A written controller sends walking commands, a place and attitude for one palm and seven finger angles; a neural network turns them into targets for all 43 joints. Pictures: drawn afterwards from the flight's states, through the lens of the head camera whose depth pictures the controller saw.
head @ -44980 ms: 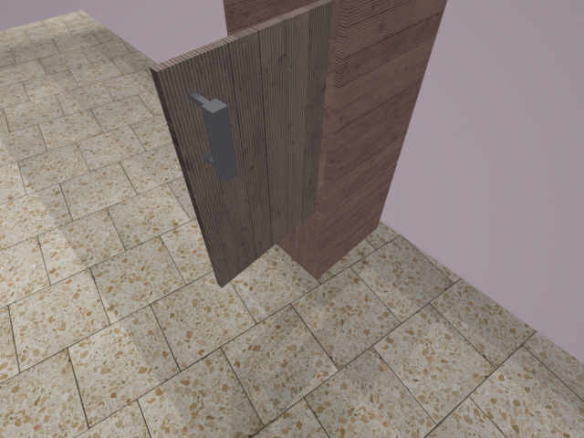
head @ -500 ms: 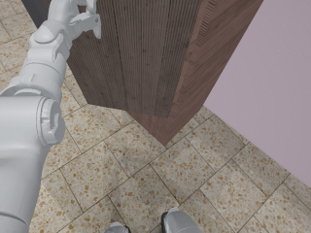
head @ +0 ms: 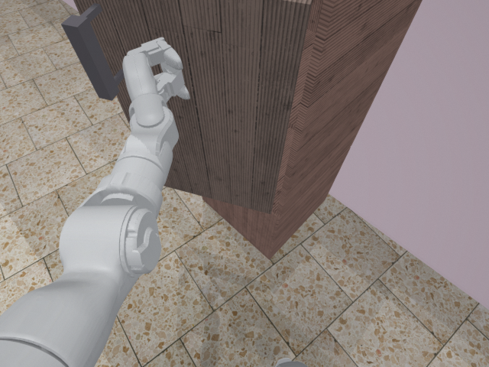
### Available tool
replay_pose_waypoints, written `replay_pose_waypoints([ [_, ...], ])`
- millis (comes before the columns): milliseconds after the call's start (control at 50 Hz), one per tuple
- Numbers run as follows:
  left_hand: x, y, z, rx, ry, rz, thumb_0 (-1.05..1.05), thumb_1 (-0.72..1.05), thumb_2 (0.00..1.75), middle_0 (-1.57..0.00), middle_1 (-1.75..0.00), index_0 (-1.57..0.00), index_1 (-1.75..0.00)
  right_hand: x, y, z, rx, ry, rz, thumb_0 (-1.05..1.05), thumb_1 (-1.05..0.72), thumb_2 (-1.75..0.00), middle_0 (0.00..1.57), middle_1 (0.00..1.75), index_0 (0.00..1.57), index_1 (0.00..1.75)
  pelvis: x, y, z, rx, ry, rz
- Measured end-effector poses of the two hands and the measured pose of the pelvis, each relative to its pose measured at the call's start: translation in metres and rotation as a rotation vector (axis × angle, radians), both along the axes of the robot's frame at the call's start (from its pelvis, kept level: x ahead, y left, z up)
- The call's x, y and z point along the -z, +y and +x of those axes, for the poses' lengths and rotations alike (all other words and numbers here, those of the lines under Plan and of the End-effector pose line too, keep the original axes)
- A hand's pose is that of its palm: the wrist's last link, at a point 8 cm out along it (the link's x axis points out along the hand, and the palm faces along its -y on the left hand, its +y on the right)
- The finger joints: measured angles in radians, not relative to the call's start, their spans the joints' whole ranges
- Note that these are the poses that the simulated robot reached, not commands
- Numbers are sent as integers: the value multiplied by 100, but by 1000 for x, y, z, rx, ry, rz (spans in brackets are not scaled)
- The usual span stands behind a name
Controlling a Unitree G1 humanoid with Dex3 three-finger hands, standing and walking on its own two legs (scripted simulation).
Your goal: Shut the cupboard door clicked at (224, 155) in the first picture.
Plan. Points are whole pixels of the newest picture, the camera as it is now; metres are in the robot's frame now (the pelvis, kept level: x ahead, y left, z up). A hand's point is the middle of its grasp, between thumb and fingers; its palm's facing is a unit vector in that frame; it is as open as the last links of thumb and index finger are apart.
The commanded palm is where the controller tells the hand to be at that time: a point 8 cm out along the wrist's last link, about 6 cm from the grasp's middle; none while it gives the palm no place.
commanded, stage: pull the fist back off the door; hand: left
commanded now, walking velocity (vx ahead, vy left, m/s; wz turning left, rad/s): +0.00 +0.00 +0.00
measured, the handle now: (101, 53) +0.62 +0.17 +0.16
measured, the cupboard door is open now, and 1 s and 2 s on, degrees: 27 27 27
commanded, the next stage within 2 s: draw the hand back to the body in 0.44 s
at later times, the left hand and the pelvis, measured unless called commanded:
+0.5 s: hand (191, 107) +0.47 +0.02 +0.16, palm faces +0.15 -0.99 -0.01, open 3.1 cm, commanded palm +0.44 +0.08 +0.16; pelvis -0.02 -0.01 +0.01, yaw +2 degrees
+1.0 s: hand (118, 166) +0.36 +0.11 +0.18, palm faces +0.17 -0.99 +0.00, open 3.1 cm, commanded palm +0.31 +0.16 +0.17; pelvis -0.02 +0.00 +0.02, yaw +1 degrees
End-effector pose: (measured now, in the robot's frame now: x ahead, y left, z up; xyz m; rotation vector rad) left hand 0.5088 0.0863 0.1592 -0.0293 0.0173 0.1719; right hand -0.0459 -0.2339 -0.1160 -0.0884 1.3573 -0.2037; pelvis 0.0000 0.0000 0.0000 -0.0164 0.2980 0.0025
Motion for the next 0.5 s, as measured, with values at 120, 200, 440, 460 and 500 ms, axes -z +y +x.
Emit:
replay_pose_waypoints([
  [120,-4,12,-24,-6,-34,53,2,90,90,-130,-150,-130,-150,-1,-16,35,-33,-91,-19,0,-90,-90,20,29,20,30,-3,-4,-1,-7,-49,5],
  [200,2,13,-43,7,-7,44,1,90,90,-130,-150,-130,-150,-3,-26,59,-67,-144,-44,0,-90,-90,20,29,20,30,-5,-5,-4,-24,-81,4],
  [440,0,-13,-73,32,-10,38,2,90,90,-130,-150,-130,-150,-8,-25,103,-120,-293,-62,0,-90,-90,20,29,19,30,-5,-8,-18,-35,-123,17],
  [460,0,-14,-73,27,-3,35,2,90,90,-130,-150,-130,-150,-8,-23,102,-119,-295,-59,0,-90,-90,20,29,19,30,-5,-8,-19,-34,-125,18],
  [500,-2,-14,-72,18,0,33,2,90,90,-130,-150,-130,-150,-7,-20,99,-113,-296,-51,0,-90,-90,20,29,19,30,-5,-8,-20,-32,-125,19],
])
